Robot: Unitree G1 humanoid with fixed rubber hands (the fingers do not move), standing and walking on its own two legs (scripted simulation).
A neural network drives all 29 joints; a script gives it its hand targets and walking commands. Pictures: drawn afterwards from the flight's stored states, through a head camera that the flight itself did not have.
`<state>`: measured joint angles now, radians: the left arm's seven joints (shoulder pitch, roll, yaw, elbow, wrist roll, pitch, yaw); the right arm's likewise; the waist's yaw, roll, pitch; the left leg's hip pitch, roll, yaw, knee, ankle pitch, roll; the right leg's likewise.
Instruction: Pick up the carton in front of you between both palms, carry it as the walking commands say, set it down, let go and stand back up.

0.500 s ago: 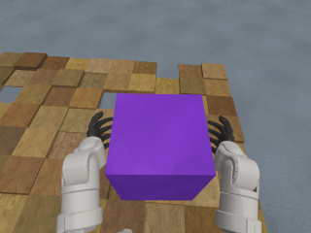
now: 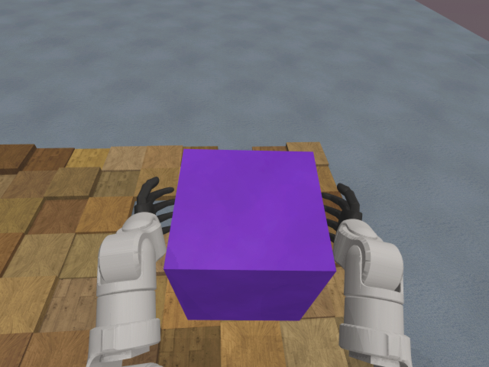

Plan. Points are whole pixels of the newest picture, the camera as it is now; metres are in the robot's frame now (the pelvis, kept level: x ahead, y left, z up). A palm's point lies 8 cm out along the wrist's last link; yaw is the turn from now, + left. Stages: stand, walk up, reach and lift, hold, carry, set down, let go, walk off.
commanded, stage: carry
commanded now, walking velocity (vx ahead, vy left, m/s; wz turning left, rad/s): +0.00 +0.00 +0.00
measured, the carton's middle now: (246, 241) +0.35 +0.00 +0.04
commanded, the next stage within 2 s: none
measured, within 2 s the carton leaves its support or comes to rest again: neither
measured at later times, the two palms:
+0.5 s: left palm (157, 202) +0.38 +0.15 +0.10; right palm (341, 213) +0.37 -0.16 +0.10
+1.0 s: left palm (174, 143) +0.57 +0.16 +0.08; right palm (313, 144) +0.58 -0.15 +0.08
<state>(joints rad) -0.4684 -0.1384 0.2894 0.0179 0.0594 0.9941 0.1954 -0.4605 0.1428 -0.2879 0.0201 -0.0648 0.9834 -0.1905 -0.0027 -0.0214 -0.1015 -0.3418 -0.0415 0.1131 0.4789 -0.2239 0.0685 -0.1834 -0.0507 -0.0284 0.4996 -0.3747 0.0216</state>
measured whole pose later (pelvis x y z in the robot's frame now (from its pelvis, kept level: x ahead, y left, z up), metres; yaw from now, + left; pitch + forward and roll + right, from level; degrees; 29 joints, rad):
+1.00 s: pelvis +0.28 -0.01 -0.01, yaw +0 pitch +5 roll +0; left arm -0.25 -0.15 0.18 -0.21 0.00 1.01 0.17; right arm -0.25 0.15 -0.20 -0.23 -0.03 1.03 -0.19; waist 0.07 0.02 -0.08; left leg -0.63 0.07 0.07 0.70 -0.16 0.01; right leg -0.07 0.02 -0.14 0.30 -0.45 -0.03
